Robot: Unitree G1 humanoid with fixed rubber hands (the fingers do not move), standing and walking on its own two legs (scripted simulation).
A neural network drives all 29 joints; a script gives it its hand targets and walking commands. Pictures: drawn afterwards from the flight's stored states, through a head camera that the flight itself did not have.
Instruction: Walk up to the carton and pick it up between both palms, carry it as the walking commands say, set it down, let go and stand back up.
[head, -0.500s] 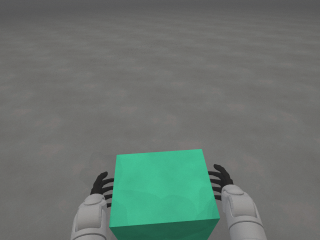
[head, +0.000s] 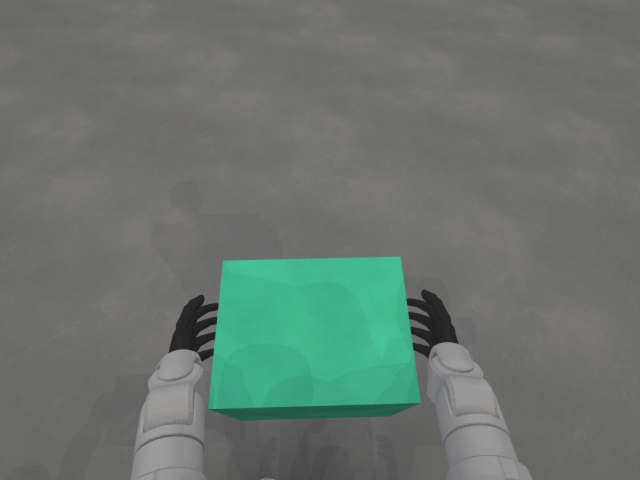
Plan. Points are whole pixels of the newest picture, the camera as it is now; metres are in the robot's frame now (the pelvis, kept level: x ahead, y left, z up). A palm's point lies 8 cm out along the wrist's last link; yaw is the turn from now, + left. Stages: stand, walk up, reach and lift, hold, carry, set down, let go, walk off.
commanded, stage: set down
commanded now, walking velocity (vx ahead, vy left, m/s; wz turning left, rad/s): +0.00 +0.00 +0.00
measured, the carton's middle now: (314, 345) +0.34 +0.05 -0.12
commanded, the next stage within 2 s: none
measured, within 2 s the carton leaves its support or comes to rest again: neither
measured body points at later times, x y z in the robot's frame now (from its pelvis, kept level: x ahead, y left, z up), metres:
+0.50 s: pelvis -0.05 +0.03 -0.07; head +0.12 +0.05 +0.35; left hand +0.34 +0.21 -0.13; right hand +0.36 -0.12 -0.13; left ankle +0.05 +0.13 -0.72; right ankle -0.01 -0.07 -0.72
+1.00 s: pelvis -0.06 +0.02 -0.15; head +0.16 +0.03 +0.25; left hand +0.37 +0.21 -0.22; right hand +0.39 -0.12 -0.22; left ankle +0.05 +0.13 -0.72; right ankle -0.01 -0.07 -0.72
